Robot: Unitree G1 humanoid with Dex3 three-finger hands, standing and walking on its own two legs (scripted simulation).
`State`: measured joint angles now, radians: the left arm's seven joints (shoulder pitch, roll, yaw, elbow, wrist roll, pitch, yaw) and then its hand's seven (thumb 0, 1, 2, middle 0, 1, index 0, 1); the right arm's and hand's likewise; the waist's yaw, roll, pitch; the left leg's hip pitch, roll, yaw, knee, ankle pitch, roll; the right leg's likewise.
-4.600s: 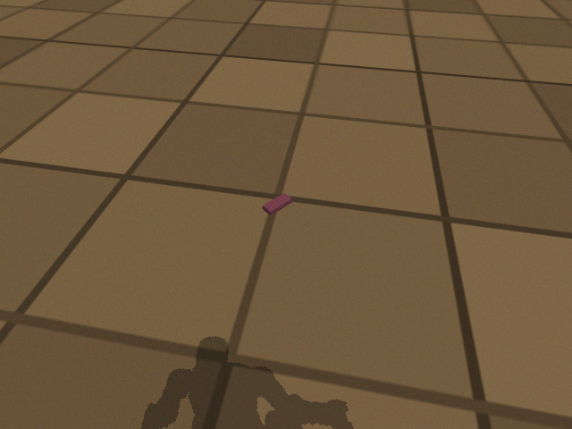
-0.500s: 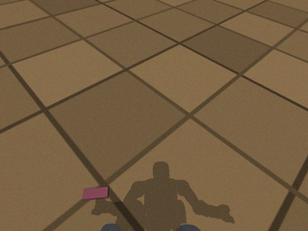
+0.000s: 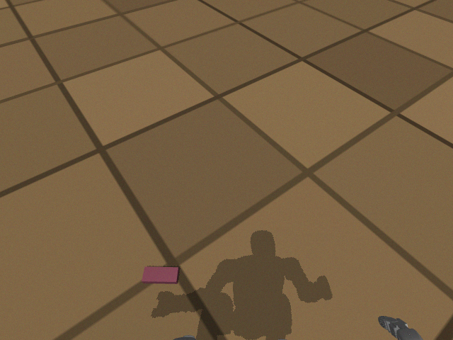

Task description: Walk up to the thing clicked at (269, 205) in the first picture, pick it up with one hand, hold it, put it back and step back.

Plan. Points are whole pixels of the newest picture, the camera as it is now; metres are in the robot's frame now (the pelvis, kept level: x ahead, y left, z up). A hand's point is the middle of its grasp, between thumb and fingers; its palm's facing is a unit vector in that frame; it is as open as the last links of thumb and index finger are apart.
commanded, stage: walk up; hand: left
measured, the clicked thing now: (160, 275) +0.47 +0.30 -0.72
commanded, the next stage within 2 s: stand in 1.24 s
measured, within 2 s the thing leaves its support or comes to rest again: neither
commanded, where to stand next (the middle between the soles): +0.10 +0.04 m, yaw -1 degrees
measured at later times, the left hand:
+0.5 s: hand out of the picture +0.07 +0.28 -0.12, palm faces -0.02 -0.92 -0.39, open 7.4 cm
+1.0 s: hand out of the picture +0.12 +0.27 -0.11, palm faces -0.04 -0.93 -0.37, open 7.4 cm
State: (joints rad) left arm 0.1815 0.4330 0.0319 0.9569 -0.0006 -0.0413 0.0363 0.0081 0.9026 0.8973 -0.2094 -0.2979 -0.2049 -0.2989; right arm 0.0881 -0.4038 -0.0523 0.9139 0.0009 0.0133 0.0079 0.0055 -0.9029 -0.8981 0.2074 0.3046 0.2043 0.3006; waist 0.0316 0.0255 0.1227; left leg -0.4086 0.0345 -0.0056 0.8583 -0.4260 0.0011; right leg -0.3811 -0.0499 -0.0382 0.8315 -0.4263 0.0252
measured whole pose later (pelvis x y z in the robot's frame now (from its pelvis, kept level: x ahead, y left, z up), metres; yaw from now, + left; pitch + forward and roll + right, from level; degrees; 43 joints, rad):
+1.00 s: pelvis +0.01 +0.01 +0.04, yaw -1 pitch -2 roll +0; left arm 0.05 0.37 0.01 1.14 0.02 -0.03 0.00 0.01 0.90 0.90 -0.21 -0.30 -0.20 -0.30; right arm 0.08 -0.36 -0.04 1.14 0.00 0.03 0.02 0.01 -0.90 -0.90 0.21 0.30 0.20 0.30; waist -0.01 0.00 0.05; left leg -0.15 0.01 0.04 0.38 -0.20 0.00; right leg -0.15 -0.05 0.01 0.38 -0.20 0.04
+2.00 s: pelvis +0.02 -0.01 +0.05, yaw +0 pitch -2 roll +0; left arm 0.10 0.35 0.01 1.14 0.01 -0.01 -0.01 0.01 0.91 0.90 -0.21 -0.30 -0.20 -0.30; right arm 0.08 -0.35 -0.01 1.14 -0.01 0.00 0.01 0.01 -0.90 -0.90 0.21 0.30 0.20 0.30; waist 0.00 0.00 0.05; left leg -0.11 0.04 0.01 0.32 -0.17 -0.03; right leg -0.09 -0.02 -0.02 0.30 -0.17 0.02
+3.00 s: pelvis +0.02 -0.01 +0.05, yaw +0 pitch -2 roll +0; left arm 0.11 0.35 0.01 1.13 0.01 -0.01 -0.01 0.01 0.91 0.90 -0.21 -0.30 -0.20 -0.30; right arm 0.10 -0.35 0.00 1.13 0.00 0.00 0.00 0.01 -0.90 -0.90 0.21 0.30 0.20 0.30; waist 0.01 0.00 0.05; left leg -0.11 0.04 0.01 0.31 -0.18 -0.03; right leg -0.09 -0.03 -0.02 0.30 -0.18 0.02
